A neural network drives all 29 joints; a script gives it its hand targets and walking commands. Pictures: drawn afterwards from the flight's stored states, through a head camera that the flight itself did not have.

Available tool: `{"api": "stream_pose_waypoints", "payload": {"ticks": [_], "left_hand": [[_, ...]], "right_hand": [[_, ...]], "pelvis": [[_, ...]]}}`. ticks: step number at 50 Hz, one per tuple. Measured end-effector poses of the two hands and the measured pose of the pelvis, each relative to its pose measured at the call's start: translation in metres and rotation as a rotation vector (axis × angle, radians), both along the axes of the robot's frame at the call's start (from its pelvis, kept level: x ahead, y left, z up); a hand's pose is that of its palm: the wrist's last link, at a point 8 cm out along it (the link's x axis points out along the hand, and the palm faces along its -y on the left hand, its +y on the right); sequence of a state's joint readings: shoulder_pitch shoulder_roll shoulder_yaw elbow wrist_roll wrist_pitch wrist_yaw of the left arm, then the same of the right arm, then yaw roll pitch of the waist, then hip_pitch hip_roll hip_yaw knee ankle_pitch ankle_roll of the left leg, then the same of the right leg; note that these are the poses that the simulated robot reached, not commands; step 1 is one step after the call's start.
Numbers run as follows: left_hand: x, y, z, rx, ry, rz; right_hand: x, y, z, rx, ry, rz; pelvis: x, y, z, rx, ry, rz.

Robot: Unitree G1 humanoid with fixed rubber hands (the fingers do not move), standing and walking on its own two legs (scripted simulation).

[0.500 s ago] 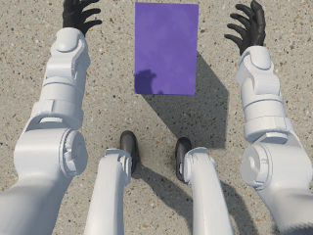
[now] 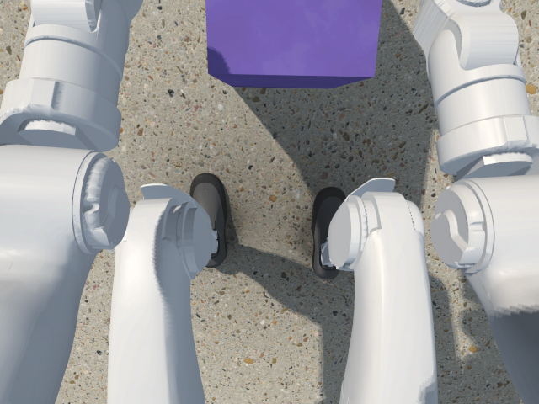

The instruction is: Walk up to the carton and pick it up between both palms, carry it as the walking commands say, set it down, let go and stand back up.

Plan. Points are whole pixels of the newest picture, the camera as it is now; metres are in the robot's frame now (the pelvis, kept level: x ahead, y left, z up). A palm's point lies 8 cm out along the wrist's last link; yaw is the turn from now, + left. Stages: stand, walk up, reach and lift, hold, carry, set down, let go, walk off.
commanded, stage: reach and lift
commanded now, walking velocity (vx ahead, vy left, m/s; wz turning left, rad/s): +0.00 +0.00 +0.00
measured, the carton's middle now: out of the picture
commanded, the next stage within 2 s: none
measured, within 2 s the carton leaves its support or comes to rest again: neither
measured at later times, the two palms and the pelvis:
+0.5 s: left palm out of the picture +0.58 +0.13 -0.26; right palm out of the picture +0.55 -0.19 -0.27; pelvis +0.00 +0.00 -0.08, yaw +0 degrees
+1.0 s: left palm out of the picture +0.59 +0.13 -0.26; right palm out of the picture +0.55 -0.18 -0.27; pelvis +0.01 +0.00 -0.08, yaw +0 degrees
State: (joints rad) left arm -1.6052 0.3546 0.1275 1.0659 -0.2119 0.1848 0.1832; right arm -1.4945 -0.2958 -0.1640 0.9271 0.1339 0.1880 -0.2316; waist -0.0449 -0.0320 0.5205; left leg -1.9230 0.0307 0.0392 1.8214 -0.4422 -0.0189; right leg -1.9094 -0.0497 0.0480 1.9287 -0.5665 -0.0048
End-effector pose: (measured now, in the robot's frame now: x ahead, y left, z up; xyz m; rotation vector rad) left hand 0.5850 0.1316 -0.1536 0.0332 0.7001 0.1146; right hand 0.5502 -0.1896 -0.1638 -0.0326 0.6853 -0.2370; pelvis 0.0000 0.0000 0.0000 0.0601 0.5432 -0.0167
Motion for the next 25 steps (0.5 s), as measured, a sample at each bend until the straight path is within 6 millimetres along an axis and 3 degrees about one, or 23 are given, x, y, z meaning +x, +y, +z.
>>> {"api": "stream_pose_waypoints", "payload": {"ticks": [6, 17, 21, 25], "left_hand": [[0.004, -0.004, -0.02, -0.023, 0.015, -0.009], [-0.004, -0.002, -0.09, -0.02, 0.054, -0.022], [-0.006, -0.001, -0.108, -0.017, 0.065, -0.026], [-0.002, 0.001, -0.11, -0.014, 0.044, -0.02]], "right_hand": [[-0.003, 0.002, -0.027, 0.014, 0.034, 0.018], [-0.009, -0.002, -0.094, 0.008, 0.072, 0.03], [-0.007, 0.001, -0.107, 0.009, 0.063, 0.04], [-0.003, 0.001, -0.11, 0.016, 0.052, 0.037]], "pelvis": [[-0.001, 0.001, -0.016, -0.002, 0.016, 0.002], [0.002, 0.0, -0.055, -0.002, 0.053, 0.006], [0.003, 0.0, -0.068, -0.003, 0.055, 0.007], [0.004, 0.0, -0.076, -0.004, 0.049, 0.007]]}}
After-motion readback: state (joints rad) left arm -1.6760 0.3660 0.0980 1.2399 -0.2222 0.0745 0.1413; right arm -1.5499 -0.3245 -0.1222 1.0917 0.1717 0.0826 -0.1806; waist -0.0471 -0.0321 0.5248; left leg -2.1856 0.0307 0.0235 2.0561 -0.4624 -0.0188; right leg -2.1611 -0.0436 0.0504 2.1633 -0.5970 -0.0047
